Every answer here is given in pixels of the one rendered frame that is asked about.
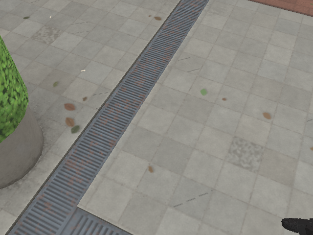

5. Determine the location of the right robot hand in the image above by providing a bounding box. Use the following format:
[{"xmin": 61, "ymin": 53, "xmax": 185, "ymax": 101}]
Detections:
[{"xmin": 281, "ymin": 218, "xmax": 313, "ymax": 235}]

